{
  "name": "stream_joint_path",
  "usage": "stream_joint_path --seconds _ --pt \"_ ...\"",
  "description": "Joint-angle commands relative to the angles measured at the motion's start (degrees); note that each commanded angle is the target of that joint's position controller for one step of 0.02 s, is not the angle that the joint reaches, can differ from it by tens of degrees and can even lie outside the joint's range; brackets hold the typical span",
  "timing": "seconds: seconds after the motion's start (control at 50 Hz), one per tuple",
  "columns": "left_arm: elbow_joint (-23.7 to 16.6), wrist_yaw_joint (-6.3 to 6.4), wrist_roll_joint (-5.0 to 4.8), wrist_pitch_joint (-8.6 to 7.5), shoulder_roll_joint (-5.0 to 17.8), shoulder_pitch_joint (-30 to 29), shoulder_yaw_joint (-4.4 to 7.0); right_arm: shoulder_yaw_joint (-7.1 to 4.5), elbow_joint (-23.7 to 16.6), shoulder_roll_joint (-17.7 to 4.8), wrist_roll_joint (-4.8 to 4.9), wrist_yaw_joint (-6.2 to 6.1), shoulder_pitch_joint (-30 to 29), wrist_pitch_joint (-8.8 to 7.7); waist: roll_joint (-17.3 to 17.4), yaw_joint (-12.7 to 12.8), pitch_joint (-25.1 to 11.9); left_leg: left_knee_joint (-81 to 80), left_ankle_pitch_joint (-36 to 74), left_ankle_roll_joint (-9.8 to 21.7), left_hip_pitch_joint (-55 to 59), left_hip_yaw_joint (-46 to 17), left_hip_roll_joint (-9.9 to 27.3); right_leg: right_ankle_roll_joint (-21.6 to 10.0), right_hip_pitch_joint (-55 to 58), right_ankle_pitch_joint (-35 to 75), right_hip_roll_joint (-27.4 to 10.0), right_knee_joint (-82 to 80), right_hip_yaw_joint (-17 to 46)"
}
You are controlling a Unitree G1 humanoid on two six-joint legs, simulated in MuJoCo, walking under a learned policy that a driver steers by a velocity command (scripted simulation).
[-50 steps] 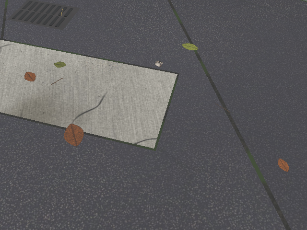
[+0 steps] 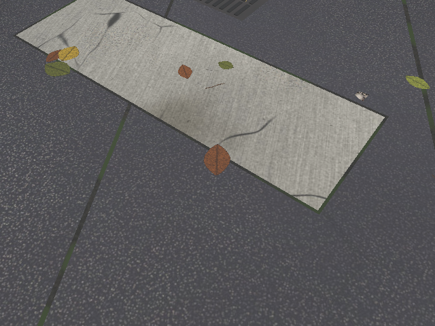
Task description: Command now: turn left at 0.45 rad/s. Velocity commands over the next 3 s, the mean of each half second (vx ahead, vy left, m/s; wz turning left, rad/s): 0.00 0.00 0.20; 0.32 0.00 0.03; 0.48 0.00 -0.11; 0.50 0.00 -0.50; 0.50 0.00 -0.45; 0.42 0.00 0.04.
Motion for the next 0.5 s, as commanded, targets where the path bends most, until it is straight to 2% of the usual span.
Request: stream_joint_path --seconds 0.02,0.04,0.06,0.08,0.1,0.12,0.14,0.22,0.28,0.32,0.36,0.38,0.4,0.42,0.44,0.46,0.48,0.5 --pt "-2.9 1.29 1.14 -1.23 10.9 5.0 2.16 -0.17 -3.8 -1.5 0.04 -0.39 2.2 -0.89 -11.2 0.4 -7.3 12.9 -12.5 -0.5 -8.6 -0.4 1.8 -4.4 15.1 6.1 -20.2 -17.7 20.0" --pt "-3.4 0.62 1.19 -0.65 14.0 3.6 2.86 -1.33 -3.5 -6.0 -0.54 -1.08 2.0 -0.61 -12.9 1.3 -5.8 21.3 -22.1 -1.0 -12.2 5.2 -2.2 -11.5 7.6 11.0 -24.6 -17.1 26.9" --pt "-3.5 0.08 1.02 -0.63 10.9 3.3 2.22 -1.73 -2.7 -7.6 -1.14 -1.24 1.9 -0.44 -8.2 0.5 -4.0 28.2 -20.0 -1.2 -11.1 3.7 0.7 -13.4 4.6 12.1 -23.7 -16.8 25.1" --pt "-3.8 -0.31 0.53 -0.81 7.5 0.5 1.29 -1.81 -1.6 -7.3 -0.95 -0.89 1.7 -0.27 -6.1 -0.5 -1.8 31.0 -16.1 -1.4 -10.5 3.5 1.6 -12.3 2.4 12.6 -19.7 -16.3 19.1" --pt "-4.3 -0.49 0.79 -0.90 6.2 -1.5 0.89 -1.64 -0.8 -6.5 -0.56 -0.44 2.4 -0.07 -6.9 -1.2 -1.6 32.6 -13.4 -2.1 -9.9 4.4 1.7 -10.8 2.4 15.2 -16.0 -15.5 13.6" --pt "-4.1 -0.21 0.76 -1.16 6.0 -1.3 0.79 -1.42 -0.3 -5.9 -0.58 0.05 2.6 0.11 -8.9 -1.0 -2.4 33.5 -11.8 -2.7 -10.0 5.3 1.8 -10.4 4.1 18.8 -14.2 -14.9 10.8" --pt "-3.6 -0.18 0.79 -1.38 5.7 -0.2 0.68 -1.12 0.1 -5.4 -0.55 0.33 2.5 0.17 -9.3 -0.3 -3.1 33.0 -11.3 -3.3 -9.9 5.8 1.6 -10.4 5.7 22.9 -13.2 -14.0 8.9" --pt "-0.8 -0.33 0.64 -1.84 5.6 4.7 0.51 0.30 0.6 -3.3 -0.14 0.22 -1.1 0.59 -9.1 2.3 -4.4 22.0 -12.3 -4.5 -8.2 7.2 3.0 -11.4 11.4 25.9 -13.8 -12.2 8.1" --pt "0.7 -0.73 1.04 -1.48 6.7 5.6 0.73 1.29 1.5 -2.4 0.21 -0.33 -2.5 0.75 -10.8 3.2 -4.4 10.6 -14.5 -3.5 -2.2 11.0 4.3 -11.6 10.1 23.8 -13.6 -11.4 8.1" --pt "1.8 -1.00 1.21 -1.07 7.3 6.3 0.97 1.59 2.6 -2.4 0.56 -0.93 -1.8 0.50 -11.3 3.0 -4.3 3.2 -11.5 -2.5 1.2 12.8 4.7 -11.4 9.5 26.8 -13.7 -10.1 9.0" --pt "2.9 -1.02 0.74 -0.82 7.0 5.8 0.85 2.16 4.6 -1.5 0.30 -1.55 1.1 -0.36 -8.6 0.5 -4.5 -12.2 2.5 -1.1 9.3 12.9 5.9 -8.5 6.4 29.1 -12.9 -7.5 8.1" --pt "3.1 -1.08 0.63 -1.24 6.0 6.6 0.51 2.02 4.9 -3.2 -0.37 -1.97 0.9 -1.07 -6.2 0.9 -5.9 -14.4 7.4 -0.2 15.0 8.0 9.4 -5.9 2.9 26.1 -12.3 -6.8 8.0" --pt "2.3 -1.47 0.37 -1.71 4.2 7.4 0.06 1.86 4.6 -6.4 -1.41 -2.38 1.1 -1.87 0.4 2.3 -8.2 -13.8 13.7 1.3 19.5 -0.7 17.8 -3.7 -1.0 18.4 -9.4 -2.7 4.5" --pt "3.3 -1.21 -0.32 -1.22 1.7 7.6 -0.60 2.41 5.6 -5.7 -0.33 -1.91 -3.4 -2.21 6.6 4.6 -4.6 -11.1 20.1 4.8 8.3 -1.0 20.4 -2.8 3.9 6.3 -5.1 -8.2 0.5" --pt "4.6 -0.83 0.39 -0.88 3.4 7.0 -0.37 3.12 5.2 -3.0 -0.11 -1.48 -5.4 -2.66 4.9 4.2 -3.8 -11.3 15.6 4.3 7.3 0.2 18.4 -2.4 6.8 7.4 -5.5 -9.2 0.8" --pt "5.6 -0.79 0.51 -0.79 4.3 6.1 -0.01 3.37 5.8 -2.5 -0.14 -1.41 -5.2 -2.97 4.5 3.2 -2.8 -11.5 12.2 3.1 6.9 1.6 16.1 -2.4 7.1 10.0 -5.3 -9.5 1.3" --pt "6.4 -1.05 0.51 -0.84 4.4 6.4 0.00 3.44 7.2 -2.8 -0.38 -1.62 -3.1 -2.90 4.8 2.6 -3.7 -12.7 4.6 2.7 7.1 2.4 14.4 -2.4 8.4 9.1 -5.1 -9.3 0.8" --pt "6.8 -1.37 0.86 -0.75 5.0 6.2 0.42 2.99 8.5 -4.2 -0.13 -1.94 -0.7 -2.77 5.9 1.9 -2.7 -13.6 -5.0 3.7 6.9 1.7 13.6 -2.8 6.8 3.9 -3.5 -5.9 -1.0"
